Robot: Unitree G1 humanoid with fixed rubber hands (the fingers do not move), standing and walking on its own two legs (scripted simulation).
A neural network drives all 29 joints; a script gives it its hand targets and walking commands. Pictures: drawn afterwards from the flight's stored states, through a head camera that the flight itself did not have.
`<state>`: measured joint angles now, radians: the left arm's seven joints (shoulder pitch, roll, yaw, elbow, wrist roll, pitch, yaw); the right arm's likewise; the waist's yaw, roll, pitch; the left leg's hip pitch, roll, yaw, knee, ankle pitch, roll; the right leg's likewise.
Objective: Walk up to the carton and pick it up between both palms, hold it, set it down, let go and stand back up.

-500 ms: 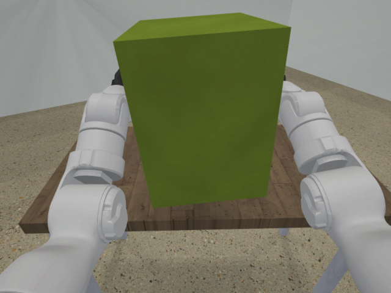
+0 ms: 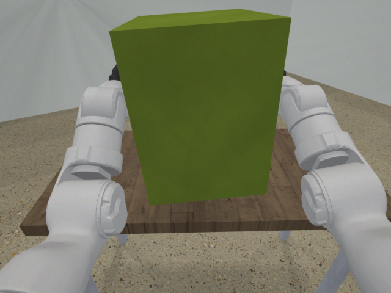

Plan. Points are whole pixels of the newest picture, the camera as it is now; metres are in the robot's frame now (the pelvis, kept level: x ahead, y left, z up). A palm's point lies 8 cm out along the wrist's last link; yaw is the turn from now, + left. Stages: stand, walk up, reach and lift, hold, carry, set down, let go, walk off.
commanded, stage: hold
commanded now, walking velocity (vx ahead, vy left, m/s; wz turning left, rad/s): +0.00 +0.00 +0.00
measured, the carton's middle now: (198, 99) +0.38 -0.01 +0.30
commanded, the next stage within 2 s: none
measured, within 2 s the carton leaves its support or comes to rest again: neither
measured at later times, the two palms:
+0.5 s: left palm (113, 87) +0.37 +0.15 +0.33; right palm (277, 80) +0.37 -0.16 +0.33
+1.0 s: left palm (113, 87) +0.37 +0.14 +0.33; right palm (278, 79) +0.37 -0.16 +0.34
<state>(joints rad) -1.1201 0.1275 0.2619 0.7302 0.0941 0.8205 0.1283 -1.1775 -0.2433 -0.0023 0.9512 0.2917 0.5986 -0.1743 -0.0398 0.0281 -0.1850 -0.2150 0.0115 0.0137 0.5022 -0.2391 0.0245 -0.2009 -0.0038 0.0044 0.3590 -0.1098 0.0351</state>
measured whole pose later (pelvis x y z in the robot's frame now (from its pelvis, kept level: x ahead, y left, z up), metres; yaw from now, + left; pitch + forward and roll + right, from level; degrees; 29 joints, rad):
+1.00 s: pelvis +0.00 +0.00 +0.00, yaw +0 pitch -3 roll -2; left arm -1.15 0.14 0.30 0.72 0.09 0.86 0.11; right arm -1.23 -0.25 0.00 0.96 0.30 0.66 -0.19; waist -0.04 0.04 -0.19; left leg -0.22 0.01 0.01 0.50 -0.23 0.02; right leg -0.20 0.00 0.00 0.36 -0.10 0.03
